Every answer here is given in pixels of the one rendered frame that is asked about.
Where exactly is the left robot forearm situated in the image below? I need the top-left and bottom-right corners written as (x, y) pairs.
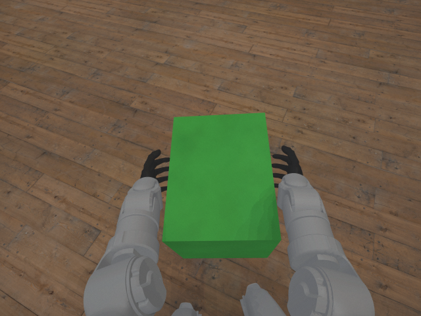
top-left (84, 177), bottom-right (163, 313)

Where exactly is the robot right thigh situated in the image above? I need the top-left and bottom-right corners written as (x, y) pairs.
top-left (240, 288), bottom-right (286, 316)

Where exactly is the left robot shin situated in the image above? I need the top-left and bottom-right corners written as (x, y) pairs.
top-left (179, 302), bottom-right (193, 309)

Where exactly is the carton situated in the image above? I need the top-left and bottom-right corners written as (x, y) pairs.
top-left (162, 113), bottom-right (282, 259)

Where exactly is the left robot hand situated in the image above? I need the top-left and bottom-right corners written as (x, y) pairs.
top-left (140, 149), bottom-right (170, 192)

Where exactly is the robot left upper arm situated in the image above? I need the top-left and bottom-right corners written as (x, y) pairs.
top-left (84, 255), bottom-right (166, 316)

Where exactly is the right robot hand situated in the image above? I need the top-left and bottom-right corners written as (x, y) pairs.
top-left (272, 145), bottom-right (303, 188)

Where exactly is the right robot forearm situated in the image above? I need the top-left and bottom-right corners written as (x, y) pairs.
top-left (277, 173), bottom-right (361, 280)

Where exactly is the robot right upper arm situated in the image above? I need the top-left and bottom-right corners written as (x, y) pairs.
top-left (287, 265), bottom-right (375, 316)

